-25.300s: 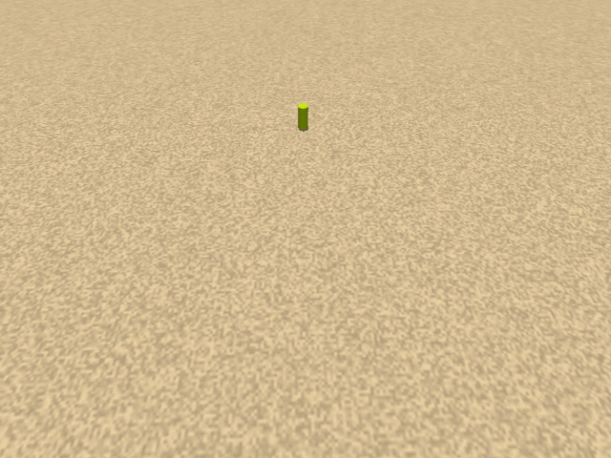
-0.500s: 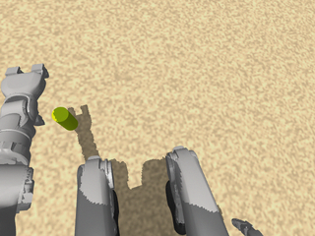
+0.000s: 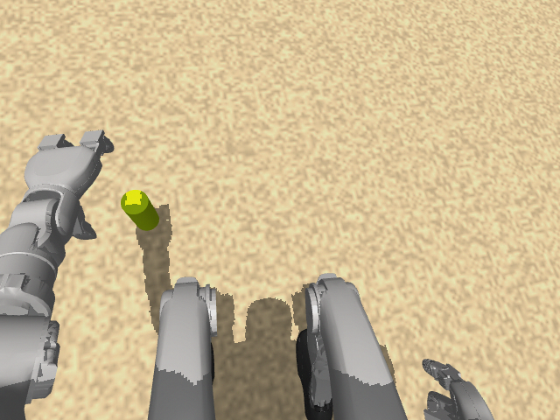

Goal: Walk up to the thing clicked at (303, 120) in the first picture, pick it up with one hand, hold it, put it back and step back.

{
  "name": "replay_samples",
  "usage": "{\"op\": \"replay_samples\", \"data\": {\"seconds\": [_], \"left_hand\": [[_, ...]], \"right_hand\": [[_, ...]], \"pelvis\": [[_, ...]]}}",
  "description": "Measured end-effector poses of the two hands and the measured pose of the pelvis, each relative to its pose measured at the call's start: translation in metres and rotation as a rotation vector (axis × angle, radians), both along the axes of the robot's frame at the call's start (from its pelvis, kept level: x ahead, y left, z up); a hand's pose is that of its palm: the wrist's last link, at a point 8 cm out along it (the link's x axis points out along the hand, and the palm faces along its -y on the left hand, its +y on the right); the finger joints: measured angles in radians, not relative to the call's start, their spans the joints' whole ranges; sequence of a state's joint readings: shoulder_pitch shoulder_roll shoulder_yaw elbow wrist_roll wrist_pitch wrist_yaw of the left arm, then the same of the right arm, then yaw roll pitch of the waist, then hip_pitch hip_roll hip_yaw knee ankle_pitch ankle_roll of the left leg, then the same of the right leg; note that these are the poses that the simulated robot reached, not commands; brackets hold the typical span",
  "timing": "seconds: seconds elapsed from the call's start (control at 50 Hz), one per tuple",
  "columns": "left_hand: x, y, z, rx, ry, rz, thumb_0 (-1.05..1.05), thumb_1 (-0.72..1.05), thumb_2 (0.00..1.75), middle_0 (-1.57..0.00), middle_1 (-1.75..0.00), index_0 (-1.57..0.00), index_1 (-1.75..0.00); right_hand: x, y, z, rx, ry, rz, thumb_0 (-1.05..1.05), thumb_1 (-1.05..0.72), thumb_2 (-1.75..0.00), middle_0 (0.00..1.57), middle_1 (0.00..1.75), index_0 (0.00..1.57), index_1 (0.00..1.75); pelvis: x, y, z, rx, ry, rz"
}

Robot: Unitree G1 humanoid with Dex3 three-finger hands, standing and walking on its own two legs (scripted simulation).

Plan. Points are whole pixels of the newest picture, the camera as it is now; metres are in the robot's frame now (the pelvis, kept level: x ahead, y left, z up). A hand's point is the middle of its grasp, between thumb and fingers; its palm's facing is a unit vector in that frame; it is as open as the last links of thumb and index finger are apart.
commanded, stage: withdraw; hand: left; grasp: from above
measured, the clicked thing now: (141, 211) +0.50 +0.28 -0.40
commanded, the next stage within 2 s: none
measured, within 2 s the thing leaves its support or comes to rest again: neither
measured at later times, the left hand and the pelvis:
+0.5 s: hand (106, 179) +0.49 +0.29 -0.19, palm faces -0.41 -0.04 -0.91, open 13.7 cm; pelvis -0.01 +0.00 -0.07, yaw -2 degrees
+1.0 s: hand (103, 203) +0.44 +0.28 -0.18, palm faces -0.42 -0.02 -0.91, open 13.2 cm; pelvis -0.01 -0.01 -0.04, yaw +0 degrees
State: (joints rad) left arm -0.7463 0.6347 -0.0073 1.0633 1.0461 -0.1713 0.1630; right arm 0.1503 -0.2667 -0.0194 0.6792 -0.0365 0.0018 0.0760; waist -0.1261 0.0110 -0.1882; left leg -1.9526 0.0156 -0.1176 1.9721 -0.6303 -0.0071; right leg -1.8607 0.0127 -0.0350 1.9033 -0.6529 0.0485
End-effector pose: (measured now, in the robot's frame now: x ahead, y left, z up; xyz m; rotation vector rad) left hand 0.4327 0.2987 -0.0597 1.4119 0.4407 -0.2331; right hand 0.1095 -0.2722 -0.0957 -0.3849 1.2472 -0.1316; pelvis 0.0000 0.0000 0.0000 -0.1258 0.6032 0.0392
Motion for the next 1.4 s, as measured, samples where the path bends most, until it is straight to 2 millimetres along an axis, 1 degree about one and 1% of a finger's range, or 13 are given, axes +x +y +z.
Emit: {"op": "replay_samples", "data": {"seconds": [0.12,0.26,0.38,0.48,0.58,0.72,0.78,0.86,0.96,1.06,1.18,1.3,1.4], "left_hand": [[0.007,-0.013,-0.043,0.058,0.041,-0.076,0.00,-0.47,0.92,-0.09,-0.94,-0.11,-0.93],[0.037,-0.021,-0.084,0.120,-0.017,-0.068,0.00,-0.45,0.93,-0.12,-0.95,-0.13,-0.94],[0.058,-0.016,-0.089,0.131,-0.045,0.020,0.00,-0.43,0.92,-0.14,-0.93,-0.15,-0.92],[0.060,-0.012,-0.075,0.140,-0.008,0.028,0.00,-0.43,0.92,-0.15,-0.93,-0.16,-0.92],[0.049,-0.015,-0.052,0.120,0.030,0.000,0.00,-0.42,0.91,-0.15,-0.92,-0.16,-0.91],[0.019,-0.024,-0.027,0.074,0.060,-0.054,0.00,-0.40,0.88,-0.17,-0.89,-0.18,-0.88],[0.005,-0.024,-0.028,0.068,0.074,-0.064,0.00,-0.38,0.87,-0.18,-0.87,-0.19,-0.86],[-0.006,-0.022,-0.041,0.083,0.086,-0.081,0.00,-0.36,0.85,-0.20,-0.86,-0.21,-0.84],[0.002,-0.018,-0.057,0.106,0.034,-0.081,0.00,-0.34,0.84,-0.21,-0.84,-0.23,-0.83],[0.025,-0.013,-0.059,0.130,-0.042,-0.042,0.00,-0.33,0.84,-0.23,-0.83,-0.24,-0.82],[0.043,-0.012,-0.050,0.141,-0.028,0.004,0.00,-0.33,0.84,-0.23,-0.82,-0.24,-0.81],[0.037,-0.016,-0.039,0.119,0.033,-0.010,0.00,-0.32,0.83,-0.24,-0.81,-0.25,-0.80],[0.025,-0.023,-0.040,0.089,0.076,-0.055,0.00,-0.32,0.82,-0.24,-0.81,-0.25,-0.80]], "right_hand": [[-0.013,0.001,-0.016,-0.012,0.042,0.014,0.00,-0.90,-0.89,0.21,0.30,0.20,0.30],[-0.051,-0.002,-0.049,-0.034,0.122,-0.021,0.00,-0.91,-0.90,0.21,0.30,0.20,0.30],[-0.090,0.004,-0.067,-0.014,0.186,-0.100,0.00,-0.91,-0.90,0.21,0.30,0.20,0.30],[-0.108,0.014,-0.068,0.026,0.231,-0.160,0.00,-0.91,-0.90,0.21,0.30,0.20,0.30],[-0.103,0.019,-0.053,0.059,0.237,-0.174,0.00,-0.92,-0.90,0.21,0.30,0.20,0.30],[-0.063,0.009,-0.024,0.051,0.151,-0.122,0.00,-0.91,-0.90,0.21,0.30,0.20,0.30],[-0.040,0.002,-0.016,0.035,0.099,-0.076,0.00,-0.91,-0.90,0.21,0.30,0.20,0.30],[-0.013,-0.008,-0.015,0.004,0.035,-0.009,0.00,-0.91,-0.90,0.21,0.30,0.20,0.30],[0.003,-0.016,-0.027,-0.036,0.002,0.045,0.00,-0.91,-0.90,0.21,0.30,0.20,0.30],[-0.007,-0.015,-0.043,-0.044,0.026,0.033,0.00,-0.91,-0.90,0.20,0.30,0.20,0.30],[-0.042,-0.003,-0.053,-0.003,0.094,-0.059,0.00,-0.92,-0.90,0.20,0.30,0.20,0.30],[-0.074,0.012,-0.047,0.050,0.169,-0.137,0.00,-0.91,-0.90,0.21,0.30,0.20,0.30],[-0.081,0.015,-0.038,0.057,0.188,-0.143,0.00,-0.91,-0.90,0.21,0.30,0.20,0.30]], "pelvis": [[-0.003,0.001,-0.018,-0.006,0.016,-0.005],[-0.008,0.001,-0.055,-0.012,0.027,-0.014],[-0.010,0.001,-0.074,-0.013,0.030,-0.026],[-0.007,0.001,-0.070,-0.008,0.035,-0.025],[-0.002,0.001,-0.050,-0.001,0.037,-0.023],[0.003,-0.001,-0.018,0.004,0.025,-0.015],[0.004,-0.002,-0.012,0.008,0.020,-0.012],[0.001,-0.004,-0.016,0.011,0.017,-0.011],[-0.004,-0.006,-0.032,0.009,0.015,-0.009],[-0.008,-0.005,-0.047,0.003,0.016,-0.009],[-0.007,-0.003,-0.051,-0.002,0.023,-0.015],[-0.004,0.000,-0.039,0.001,0.026,-0.019],[-0.003,0.001,-0.031,0.003,0.023,-0.018]]}}
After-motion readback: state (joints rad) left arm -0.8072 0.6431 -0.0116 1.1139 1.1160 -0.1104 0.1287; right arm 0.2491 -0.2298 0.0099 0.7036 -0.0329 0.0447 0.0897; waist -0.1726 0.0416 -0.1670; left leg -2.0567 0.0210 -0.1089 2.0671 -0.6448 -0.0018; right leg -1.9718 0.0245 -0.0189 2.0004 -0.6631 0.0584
